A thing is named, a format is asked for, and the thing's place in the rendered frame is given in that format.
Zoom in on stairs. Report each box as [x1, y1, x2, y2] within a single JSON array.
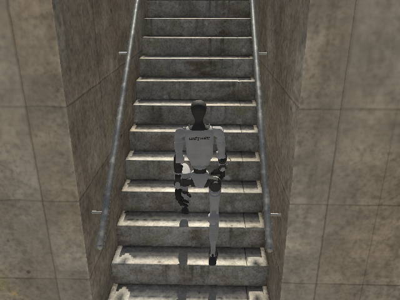
[[108, 0, 269, 300]]

